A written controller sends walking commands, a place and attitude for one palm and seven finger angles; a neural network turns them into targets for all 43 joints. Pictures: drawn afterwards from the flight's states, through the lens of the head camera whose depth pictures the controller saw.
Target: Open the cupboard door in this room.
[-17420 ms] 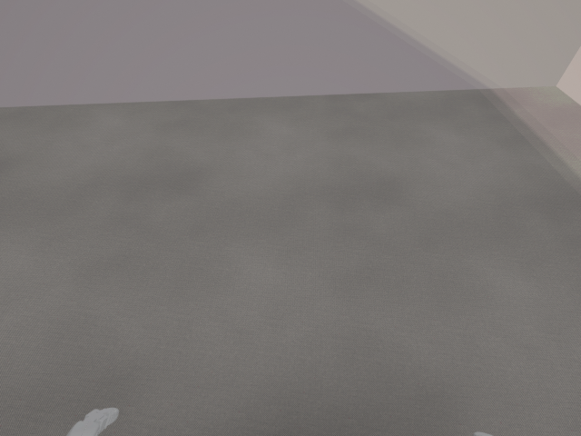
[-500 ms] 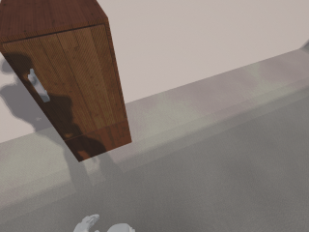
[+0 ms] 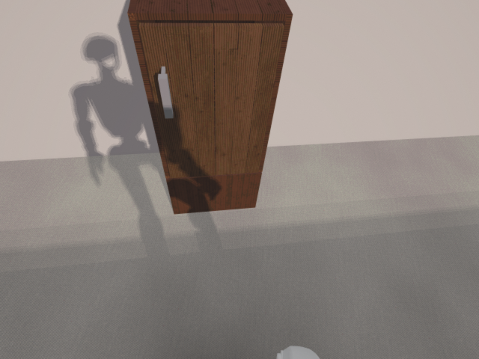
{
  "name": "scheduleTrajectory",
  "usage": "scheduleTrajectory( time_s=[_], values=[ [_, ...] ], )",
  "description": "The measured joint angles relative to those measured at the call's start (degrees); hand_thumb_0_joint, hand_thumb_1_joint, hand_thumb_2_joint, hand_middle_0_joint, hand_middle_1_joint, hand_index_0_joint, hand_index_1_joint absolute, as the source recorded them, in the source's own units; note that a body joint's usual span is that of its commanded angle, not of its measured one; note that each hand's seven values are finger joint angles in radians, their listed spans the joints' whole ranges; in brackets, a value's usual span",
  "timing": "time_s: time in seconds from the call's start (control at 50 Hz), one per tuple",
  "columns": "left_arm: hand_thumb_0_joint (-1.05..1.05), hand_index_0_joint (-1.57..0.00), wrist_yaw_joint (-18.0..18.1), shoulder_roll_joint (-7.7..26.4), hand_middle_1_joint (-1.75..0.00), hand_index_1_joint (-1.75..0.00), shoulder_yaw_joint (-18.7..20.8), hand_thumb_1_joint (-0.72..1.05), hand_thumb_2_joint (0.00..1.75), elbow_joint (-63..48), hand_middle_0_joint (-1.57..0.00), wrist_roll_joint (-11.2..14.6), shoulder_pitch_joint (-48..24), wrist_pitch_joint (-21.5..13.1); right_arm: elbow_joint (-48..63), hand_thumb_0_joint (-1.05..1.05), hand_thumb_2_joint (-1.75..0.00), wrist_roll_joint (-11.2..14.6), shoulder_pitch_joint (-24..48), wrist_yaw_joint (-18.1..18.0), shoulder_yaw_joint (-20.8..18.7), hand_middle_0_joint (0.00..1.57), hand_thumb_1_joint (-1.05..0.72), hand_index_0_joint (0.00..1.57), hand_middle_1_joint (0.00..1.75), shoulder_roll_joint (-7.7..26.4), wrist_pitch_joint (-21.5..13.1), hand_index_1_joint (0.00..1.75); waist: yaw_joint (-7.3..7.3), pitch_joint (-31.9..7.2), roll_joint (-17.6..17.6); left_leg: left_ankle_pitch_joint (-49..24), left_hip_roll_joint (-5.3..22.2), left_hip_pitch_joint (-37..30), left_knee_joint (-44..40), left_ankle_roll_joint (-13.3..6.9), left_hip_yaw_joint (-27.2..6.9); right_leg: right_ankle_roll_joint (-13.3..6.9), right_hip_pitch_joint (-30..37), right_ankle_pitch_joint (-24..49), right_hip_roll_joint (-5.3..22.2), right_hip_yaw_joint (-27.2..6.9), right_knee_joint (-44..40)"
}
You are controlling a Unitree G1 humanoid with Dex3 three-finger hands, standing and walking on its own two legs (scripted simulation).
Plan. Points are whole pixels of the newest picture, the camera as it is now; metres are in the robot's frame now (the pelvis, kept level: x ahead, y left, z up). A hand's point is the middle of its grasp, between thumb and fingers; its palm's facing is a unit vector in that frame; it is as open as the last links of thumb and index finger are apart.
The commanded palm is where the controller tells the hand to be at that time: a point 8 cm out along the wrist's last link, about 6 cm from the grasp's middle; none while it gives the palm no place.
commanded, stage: turn to face it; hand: left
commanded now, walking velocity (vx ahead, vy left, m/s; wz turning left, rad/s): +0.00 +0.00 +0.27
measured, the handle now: (166, 92) +0.76 +0.26 -0.04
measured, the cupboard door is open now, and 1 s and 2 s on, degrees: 0 0 0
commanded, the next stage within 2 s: take the last steps up to it in 0.22 s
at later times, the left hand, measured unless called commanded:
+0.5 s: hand out of the picture -0.03 +0.12 -0.15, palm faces +0.22 -0.94 -0.25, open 7.3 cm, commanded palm none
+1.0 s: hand out of the picture +0.03 +0.16 -0.17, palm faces +0.20 -0.96 -0.18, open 7.4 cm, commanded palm none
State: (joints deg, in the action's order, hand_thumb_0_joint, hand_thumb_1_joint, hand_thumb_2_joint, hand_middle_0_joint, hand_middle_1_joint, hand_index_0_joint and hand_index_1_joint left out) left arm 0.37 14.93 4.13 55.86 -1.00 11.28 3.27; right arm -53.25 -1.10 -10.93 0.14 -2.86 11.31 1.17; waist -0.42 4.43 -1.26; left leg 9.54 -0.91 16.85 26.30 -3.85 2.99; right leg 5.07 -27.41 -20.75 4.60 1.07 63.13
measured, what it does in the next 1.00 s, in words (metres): steps on the spot: right foot, then left foot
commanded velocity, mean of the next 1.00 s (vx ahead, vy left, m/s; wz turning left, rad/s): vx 0.21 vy -0.04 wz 0.04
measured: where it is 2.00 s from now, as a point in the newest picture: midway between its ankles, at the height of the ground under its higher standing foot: (252, 343)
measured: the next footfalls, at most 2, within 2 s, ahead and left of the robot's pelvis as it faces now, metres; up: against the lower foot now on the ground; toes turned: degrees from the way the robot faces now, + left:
right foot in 0.26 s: +0.01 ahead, -0.15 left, +0.00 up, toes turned +2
left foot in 0.74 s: -0.03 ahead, +0.09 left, +0.00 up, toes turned +18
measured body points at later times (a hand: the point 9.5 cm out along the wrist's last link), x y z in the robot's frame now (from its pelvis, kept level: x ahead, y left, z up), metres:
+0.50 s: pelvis -0.03 -0.07 +0.01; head -0.02 -0.10 +0.45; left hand -0.04 +0.17 -0.13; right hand +0.03 -0.31 -0.16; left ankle -0.08 +0.09 -0.66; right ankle -0.03 -0.16 -0.74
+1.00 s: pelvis +0.05 -0.03 +0.00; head +0.06 -0.03 +0.45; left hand +0.02 +0.21 -0.16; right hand +0.06 -0.26 -0.16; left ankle -0.07 +0.08 -0.74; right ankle +0.14 -0.16 -0.68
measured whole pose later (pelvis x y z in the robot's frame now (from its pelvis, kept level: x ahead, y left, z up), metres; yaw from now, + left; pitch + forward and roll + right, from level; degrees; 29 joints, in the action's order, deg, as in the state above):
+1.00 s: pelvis +0.05 -0.03 +0.00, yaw +8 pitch -2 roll +1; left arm -1.9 11.2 3.7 62.6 -1.3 15.4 0.4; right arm -63.1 -1.5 -19.8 -1.1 -2.5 8.1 -2.5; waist -0.6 2.7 -1.4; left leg 18.9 3.1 -1.8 19.2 1.8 9.0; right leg 1.6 -31.6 -14.6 7.2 4.1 55.7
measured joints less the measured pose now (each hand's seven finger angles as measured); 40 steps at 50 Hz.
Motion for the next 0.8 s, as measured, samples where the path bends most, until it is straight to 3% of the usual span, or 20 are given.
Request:
scheduleTrajectory(
  time_s=[0.18,0.24,0.26,0.3,0.34,0.38,0.44,0.56,0.68,0.74,0.8],
  values=[
    [0.00,-0.19,0.4,-3.1,-0.30,-0.30,-1.2,0.91,0.90,0.1,-0.20,0.5,-1.7,-0.2,-1.7,0.00,-0.89,-0.4,-0.5,0.2,0.0,0.20,-0.90,0.20,0.30,-1.2,1.0,0.30,1.52,-0.5,2.2,-2.0,-1.2,1.5,0.1,1.4,-2.9,-1.4,7.5,-4.6,-1.7,0.1,-15.8],
    [0.00,-0.20,0.4,-4.2,-0.30,-0.30,-1.7,0.91,0.90,-0.5,-0.20,0.7,-1.8,-1.3,-2.4,0.00,-0.89,-0.3,-1.1,0.3,-0.5,0.20,-0.90,0.20,0.30,-0.8,1.5,0.30,1.69,-1.0,3.1,-2.4,-1.7,3.2,1.4,2.6,-4.1,-2.3,12.4,-0.4,-2.4,0.7,-26.8],
    [0.00,-0.20,0.5,-4.7,-0.30,-0.30,-1.8,0.91,0.90,-0.6,-0.20,0.5,-1.7,-1.8,-2.6,0.00,-0.89,-0.1,-1.4,0.3,-0.7,0.20,-0.90,0.20,0.30,-0.5,1.7,0.30,1.59,-1.2,3.8,-1.7,-1.6,4.2,2.9,3.1,-4.6,-3.8,13.7,1.2,-2.7,1.3,-30.0],
    [0.00,-0.20,0.7,-5.8,-0.30,-0.30,-2.3,0.91,0.90,-0.8,-0.20,0.1,-1.0,-2.3,-3.4,0.00,-0.89,0.2,-1.6,0.3,-1.4,0.20,-0.90,0.20,0.30,0.2,2.5,0.30,1.55,-1.0,4.8,7.8,-1.9,6.8,10.7,4.1,-5.6,-5.9,14.1,2.1,-2.9,2.7,-30.1],
    [0.00,-0.20,0.8,-6.5,-0.30,-0.30,-2.4,0.91,0.90,-0.9,-0.20,0.1,0.1,-2.3,-4.0,0.00,-0.89,0.0,-2.1,0.4,-1.8,0.20,-0.90,0.20,0.30,0.6,3.3,0.30,1.30,-1.4,4.5,12.5,-2.4,9.9,21.5,4.7,-5.3,-6.7,14.9,2.8,-2.1,3.6,-31.3],
    [0.00,-0.20,0.9,-7.0,-0.30,-0.30,-2.4,0.91,0.90,-0.4,-0.20,0.2,1.0,-2.5,-4.6,0.00,-0.89,-0.2,-2.3,0.5,-2.2,0.20,-0.91,0.20,0.30,1.2,3.5,0.30,1.14,-1.5,4.3,11.8,-1.6,11.4,30.2,5.3,-4.9,-6.9,16.0,3.9,-1.8,4.2,-33.4],
    [0.00,-0.20,1.0,-7.1,-0.30,-0.30,-2.3,0.92,0.90,0.9,-0.20,0.1,2.5,-3.4,-5.2,0.00,-0.89,-0.6,-3.3,0.7,-2.4,0.20,-0.91,0.19,0.30,1.8,3.1,0.30,1.27,-2.1,4.3,8.7,0.8,10.9,35.2,6.2,-4.4,-7.1,17.4,5.4,-1.8,5.6,-36.3],
    [0.00,-0.20,0.3,-7.0,-0.30,-0.30,-2.4,0.92,0.90,3.6,-0.20,-0.4,6.7,-5.5,-7.5,0.00,-0.90,-0.9,-4.7,0.9,-2.2,0.20,-0.91,0.19,0.30,1.6,2.4,0.30,-0.38,-3.8,3.2,9.2,4.9,4.6,27.1,6.7,-2.1,-7.3,18.4,6.6,-1.9,7.3,-39.9],
    [0.00,-0.20,-0.4,-6.7,-0.30,-0.30,-2.1,0.91,0.90,7.7,-0.20,-0.7,10.8,-5.6,-7.9,0.01,-0.90,-0.4,-2.4,0.6,-0.9,0.20,-0.91,0.19,0.30,0.0,0.5,0.30,-3.02,-3.4,1.0,12.9,5.0,-2.1,10.5,5.5,1.2,-6.3,18.6,6.0,-1.5,7.6,-39.9],
    [0.00,-0.20,-0.6,-6.5,-0.30,-0.30,-1.9,0.91,0.90,10.0,-0.20,0.0,13.1,-4.8,-7.4,0.01,-0.90,-0.2,-1.3,0.0,-0.2,0.20,-0.91,0.19,0.30,-0.8,-1.9,0.30,-3.05,-3.5,0.9,6.8,4.8,-6.8,0.1,4.7,2.6,-5.1,17.1,2.8,-1.6,7.4,-34.5],
    [0.00,-0.20,-1.0,-5.7,-0.30,-0.30,-1.8,0.91,0.90,12.0,-0.20,-0.3,13.8,-2.8,-6.9,0.00,-0.89,-0.3,-1.1,-0.6,0.1,0.20,-0.91,0.19,0.30,-2.9,-3.0,0.30,-2.60,-3.5,-1.2,8.8,4.0,-8.9,1.6,4.2,4.7,-5.3,11.8,-4.5,-0.9,4.8,-19.7]
  ],
)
